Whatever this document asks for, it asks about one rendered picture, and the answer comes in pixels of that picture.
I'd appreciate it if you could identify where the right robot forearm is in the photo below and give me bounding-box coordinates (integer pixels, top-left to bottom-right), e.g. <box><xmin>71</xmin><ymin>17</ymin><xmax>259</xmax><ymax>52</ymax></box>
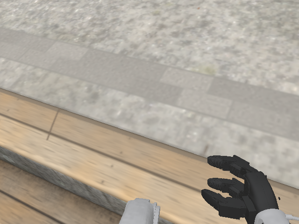
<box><xmin>254</xmin><ymin>208</ymin><xmax>291</xmax><ymax>224</ymax></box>

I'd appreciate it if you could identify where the robot right hand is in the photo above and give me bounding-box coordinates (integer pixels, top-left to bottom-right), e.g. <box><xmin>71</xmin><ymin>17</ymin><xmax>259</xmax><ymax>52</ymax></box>
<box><xmin>201</xmin><ymin>155</ymin><xmax>280</xmax><ymax>224</ymax></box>

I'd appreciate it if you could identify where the left robot thigh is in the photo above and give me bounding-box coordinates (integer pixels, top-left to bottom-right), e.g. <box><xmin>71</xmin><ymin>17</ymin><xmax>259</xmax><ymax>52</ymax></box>
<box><xmin>119</xmin><ymin>198</ymin><xmax>161</xmax><ymax>224</ymax></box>

